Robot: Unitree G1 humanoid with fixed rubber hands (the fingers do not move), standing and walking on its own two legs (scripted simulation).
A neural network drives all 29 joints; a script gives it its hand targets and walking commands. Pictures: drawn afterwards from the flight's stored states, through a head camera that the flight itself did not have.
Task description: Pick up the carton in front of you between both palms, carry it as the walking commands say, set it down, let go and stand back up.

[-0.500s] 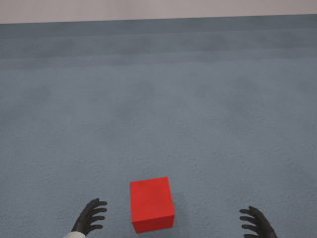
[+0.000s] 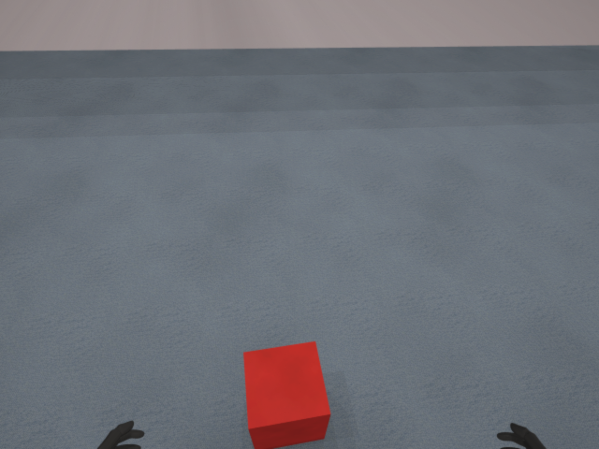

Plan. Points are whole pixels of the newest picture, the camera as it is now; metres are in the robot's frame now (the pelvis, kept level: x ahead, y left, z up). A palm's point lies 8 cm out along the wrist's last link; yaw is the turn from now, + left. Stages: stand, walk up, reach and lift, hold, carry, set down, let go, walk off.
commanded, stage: stand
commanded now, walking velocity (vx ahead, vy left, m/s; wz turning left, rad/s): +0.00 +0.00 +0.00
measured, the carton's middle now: (285, 397) +0.41 +0.07 -0.64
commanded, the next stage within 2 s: none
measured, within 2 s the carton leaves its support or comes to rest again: neither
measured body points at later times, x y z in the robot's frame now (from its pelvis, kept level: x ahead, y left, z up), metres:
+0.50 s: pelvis +0.00 +0.00 +0.00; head -0.01 +0.02 +0.45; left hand +0.13 +0.30 -0.11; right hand +0.12 -0.30 -0.09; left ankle -0.01 +0.11 -0.73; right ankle -0.04 -0.13 -0.73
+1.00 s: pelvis -0.02 +0.01 +0.01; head -0.03 +0.02 +0.46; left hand +0.08 +0.31 -0.11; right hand +0.08 -0.31 -0.09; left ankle -0.01 +0.11 -0.73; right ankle -0.04 -0.13 -0.73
